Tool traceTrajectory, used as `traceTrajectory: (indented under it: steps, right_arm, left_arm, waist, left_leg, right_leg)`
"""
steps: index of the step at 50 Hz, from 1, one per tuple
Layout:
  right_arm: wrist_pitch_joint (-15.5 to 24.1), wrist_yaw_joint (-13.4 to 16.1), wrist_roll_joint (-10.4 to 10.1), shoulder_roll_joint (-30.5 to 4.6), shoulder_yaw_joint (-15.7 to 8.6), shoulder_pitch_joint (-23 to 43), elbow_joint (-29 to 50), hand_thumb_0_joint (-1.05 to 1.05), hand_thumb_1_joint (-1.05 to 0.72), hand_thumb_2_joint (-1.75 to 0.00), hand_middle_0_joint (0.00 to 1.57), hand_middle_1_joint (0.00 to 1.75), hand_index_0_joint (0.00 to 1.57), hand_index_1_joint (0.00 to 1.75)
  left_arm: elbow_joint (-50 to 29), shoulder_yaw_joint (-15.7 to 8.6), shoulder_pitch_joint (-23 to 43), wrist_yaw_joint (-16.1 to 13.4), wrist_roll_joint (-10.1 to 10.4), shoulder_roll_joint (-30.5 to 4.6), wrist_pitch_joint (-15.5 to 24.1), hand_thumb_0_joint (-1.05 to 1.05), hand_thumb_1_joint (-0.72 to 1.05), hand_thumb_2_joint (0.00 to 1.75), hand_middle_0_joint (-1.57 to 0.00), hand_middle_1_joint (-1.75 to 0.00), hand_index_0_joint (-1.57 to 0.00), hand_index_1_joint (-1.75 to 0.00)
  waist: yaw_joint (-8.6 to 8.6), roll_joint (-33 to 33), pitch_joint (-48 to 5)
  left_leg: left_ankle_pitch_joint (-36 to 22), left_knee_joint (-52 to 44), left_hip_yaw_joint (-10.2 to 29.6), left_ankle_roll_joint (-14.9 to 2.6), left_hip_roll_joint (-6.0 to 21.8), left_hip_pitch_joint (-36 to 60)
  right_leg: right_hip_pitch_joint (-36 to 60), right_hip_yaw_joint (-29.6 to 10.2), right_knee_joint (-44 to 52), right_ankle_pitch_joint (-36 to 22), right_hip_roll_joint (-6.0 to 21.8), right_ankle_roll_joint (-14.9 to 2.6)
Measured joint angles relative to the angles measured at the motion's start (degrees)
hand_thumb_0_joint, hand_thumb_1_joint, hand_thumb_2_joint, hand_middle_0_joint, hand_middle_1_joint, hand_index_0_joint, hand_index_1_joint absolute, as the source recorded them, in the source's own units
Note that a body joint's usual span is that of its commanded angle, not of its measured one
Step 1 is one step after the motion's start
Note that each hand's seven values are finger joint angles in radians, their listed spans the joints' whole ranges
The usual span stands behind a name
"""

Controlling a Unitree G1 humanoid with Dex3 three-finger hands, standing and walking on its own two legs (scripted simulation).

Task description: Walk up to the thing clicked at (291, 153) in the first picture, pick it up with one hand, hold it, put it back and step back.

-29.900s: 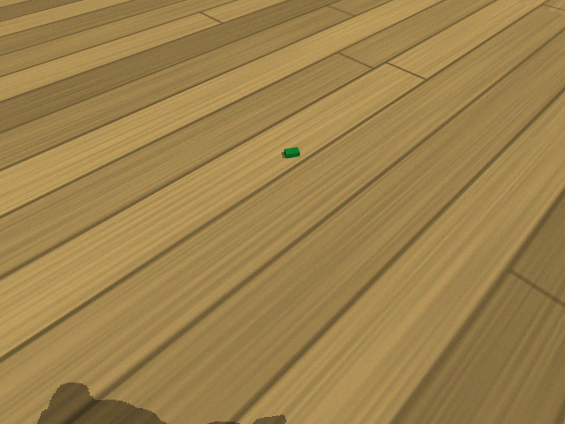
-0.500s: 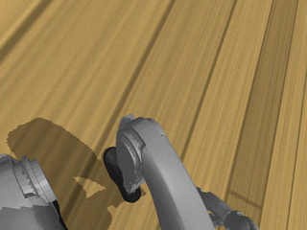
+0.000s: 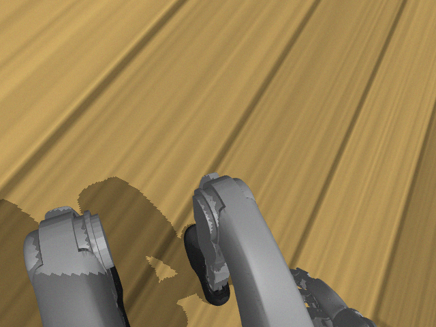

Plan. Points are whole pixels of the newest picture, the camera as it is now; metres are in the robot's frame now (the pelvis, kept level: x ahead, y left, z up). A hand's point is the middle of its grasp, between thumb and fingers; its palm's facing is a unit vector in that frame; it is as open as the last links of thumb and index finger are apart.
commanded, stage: settle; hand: left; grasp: from above
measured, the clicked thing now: out of the picture +0.47 +0.36 -0.21
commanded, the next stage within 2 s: lift in 0.14 s
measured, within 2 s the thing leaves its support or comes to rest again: neither
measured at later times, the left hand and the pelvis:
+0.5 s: hand out of the picture +0.44 +0.35 -0.11, palm faces -0.43 -0.17 -0.89, open 7.6 cm; pelvis +0.00 -0.01 +0.03, yaw +4 degrees
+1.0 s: hand out of the picture +0.36 +0.34 +0.06, palm faces -0.39 -0.18 -0.90, open 7.6 cm; pelvis -0.01 +0.00 +0.15, yaw +9 degrees
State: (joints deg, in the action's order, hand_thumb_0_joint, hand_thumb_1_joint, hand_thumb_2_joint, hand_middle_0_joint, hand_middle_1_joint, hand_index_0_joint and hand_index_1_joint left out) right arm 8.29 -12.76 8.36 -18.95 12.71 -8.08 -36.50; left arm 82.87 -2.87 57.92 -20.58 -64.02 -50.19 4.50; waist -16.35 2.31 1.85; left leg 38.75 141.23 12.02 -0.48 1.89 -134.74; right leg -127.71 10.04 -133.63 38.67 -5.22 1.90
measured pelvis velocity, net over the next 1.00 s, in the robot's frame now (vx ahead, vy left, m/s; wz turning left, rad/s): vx -0.01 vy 0.00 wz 0.16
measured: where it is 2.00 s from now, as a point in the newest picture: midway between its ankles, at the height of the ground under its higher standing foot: (165, 297)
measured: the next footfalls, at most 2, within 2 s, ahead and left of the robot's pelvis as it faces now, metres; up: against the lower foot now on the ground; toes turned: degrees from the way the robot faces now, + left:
none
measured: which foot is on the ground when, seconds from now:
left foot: down 0.00-1.00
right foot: down 0.00-1.00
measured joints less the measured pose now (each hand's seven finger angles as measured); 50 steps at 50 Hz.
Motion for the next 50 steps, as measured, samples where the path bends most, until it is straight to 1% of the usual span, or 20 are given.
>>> traceTrajectory:
  steps: [6, 12, 14, 18, 22, 27, 30, 34, 39, 45, 50]
  right_arm:
    - [-2.35, 1.09, -0.83, 0.44, -1.25, -1.34, -0.10, 0.00, -0.90, -0.89, 0.20, 0.30, 0.20, 0.30]
    - [-4.47, 2.67, -1.29, 0.86, -2.53, -2.04, -0.44, 0.00, -0.90, -0.89, 0.20, 0.30, 0.20, 0.30]
    - [-4.92, 3.21, -1.40, 0.94, -3.00, -2.17, -0.52, 0.00, -0.90, -0.89, 0.20, 0.30, 0.20, 0.30]
    - [-5.92, 4.00, -1.80, 1.20, -4.08, -2.54, -0.60, 0.00, -0.90, -0.90, 0.20, 0.30, 0.20, 0.30]
    - [-7.21, 4.75, -2.42, 1.47, -5.30, -3.00, -0.48, 0.00, -0.90, -0.90, 0.20, 0.30, 0.20, 0.30]
    - [-9.03, 5.71, -3.45, 1.54, -6.85, -3.55, -0.24, 0.00, -0.90, -0.90, 0.20, 0.30, 0.20, 0.30]
    - [-9.85, 6.38, -4.11, 1.66, -7.89, -3.74, -0.26, 0.00, -0.90, -0.90, 0.20, 0.30, 0.20, 0.30]
    - [-10.48, 7.35, -4.98, 1.85, -9.33, -3.79, -0.30, 0.00, -0.90, -0.90, 0.20, 0.30, 0.20, 0.30]
    - [-10.81, 8.57, -6.37, 2.07, -10.73, -3.43, -0.47, 0.00, -0.90, -0.90, 0.20, 0.30, 0.20, 0.30]
    - [-10.94, 10.11, -7.88, 2.87, -11.41, -2.36, -0.26, 0.00, -0.89, -0.90, 0.20, 0.30, 0.20, 0.30]
    - [-10.93, 11.42, -8.80, 3.79, -11.62, -1.81, -0.34, 0.00, -0.89, -0.89, 0.20, 0.30, 0.20, 0.30]
  left_arm:
    - [-3.32, -0.50, -1.19, 2.35, -0.95, 1.85, 0.33, 0.00, 0.37, 0.09, -0.98, -0.22, -0.97, -0.17]
    - [-5.29, -0.88, -1.79, 3.66, -1.27, 2.94, 0.34, -0.01, 0.37, 0.10, -0.98, -0.21, -0.98, -0.16]
    - [-5.77, -1.02, -1.75, 4.15, -0.98, 3.19, 0.16, -0.01, 0.37, 0.10, -0.98, -0.21, -0.98, -0.16]
    - [-7.63, -1.11, -2.27, 5.75, -0.04, 4.11, -0.46, -0.01, 0.38, 0.08, -0.97, -0.21, -0.97, -0.17]
    - [-10.25, -1.12, -3.66, 8.41, 1.41, 5.48, -1.17, 0.00, 0.40, 0.07, -0.96, -0.22, -0.96, -0.17]
    - [-15.17, -0.76, -6.95, 11.60, 1.99, 7.40, -1.25, 0.00, 0.41, 0.06, -0.95, -0.23, -0.95, -0.17]
    - [-18.35, -0.45, -9.14, 12.83, 2.95, 8.57, -1.16, 0.00, 0.41, 0.05, -0.94, -0.23, -0.94, -0.17]
    - [-22.27, 0.59, -11.82, 14.12, 3.96, 9.90, -1.18, 0.00, 0.42, 0.05, -0.94, -0.24, -0.94, -0.17]
    - [-26.66, 2.36, -15.27, 14.96, 5.60, 11.73, -1.64, 0.00, 0.42, 0.05, -0.94, -0.24, -0.94, -0.17]
    - [-31.15, 4.23, -19.87, 15.61, 7.61, 13.80, -3.28, 0.00, 0.43, 0.04, -0.93, -0.24, -0.94, -0.17]
    - [-35.17, 5.61, -23.97, 16.16, 8.77, 15.93, -5.09, 0.01, 0.43, 0.03, -0.93, -0.23, -0.94, -0.16]
  waist:
    - [0.70, -0.73, -1.14]
    - [1.14, -1.45, -2.14]
    - [1.31, -1.74, -2.34]
    - [1.77, -2.28, -2.98]
    - [2.55, -3.00, -3.89]
    - [4.02, -3.72, -5.33]
    - [5.09, -3.90, -6.33]
    - [6.48, -4.07, -8.09]
    - [8.13, -4.46, -10.55]
    - [9.46, -4.93, -12.08]
    - [10.29, -5.16, -12.68]
  left_leg:
    - [-0.73, -0.97, -1.01, 0.19, -0.39, -0.14]
    - [-1.15, -2.07, -1.86, 0.34, -0.57, 0.09]
    - [-1.26, -2.51, -2.09, 0.36, -0.62, 0.21]
    - [-1.46, -3.76, -2.67, 0.38, -0.70, 0.78]
    - [-1.62, -5.56, -3.22, 0.38, -0.85, 1.85]
    - [-1.83, -8.29, -4.01, 0.33, -0.99, 3.98]
    - [-2.04, -10.19, -4.53, 0.23, -1.04, 5.66]
    - [-2.53, -13.10, -5.28, 0.08, -1.13, 7.91]
    - [-3.06, -17.29, -6.32, -0.28, -1.18, 11.52]
    - [-3.41, -23.18, -7.23, -0.49, -1.02, 18.37]
    - [-3.97, -29.19, -7.68, -0.39, -0.97, 25.62]
  right_leg:
    - [-0.36, -0.78, 0.00, -0.04, 0.59, -0.36]
    - [-0.47, -1.46, 0.30, -0.05, 0.97, -0.66]
    - [-0.41, -1.65, 0.56, -0.06, 1.07, -0.73]
    - [-0.01, -2.14, 1.37, -0.02, 1.29, -0.82]
    - [0.97, -2.60, 2.78, 0.10, 1.56, -0.93]
    - [2.91, -3.27, 4.99, 0.17, 1.88, -1.05]
    - [4.45, -3.73, 6.59, 0.09, 2.04, -1.03]
    - [6.52, -4.40, 9.10, -0.22, 2.28, -1.04]
    - [9.87, -5.37, 12.88, -0.64, 2.52, -0.81]
    - [16.33, -6.28, 18.55, -1.22, 2.56, -0.62]
    - [23.25, -6.74, 24.38, -1.95, 2.64, -0.73]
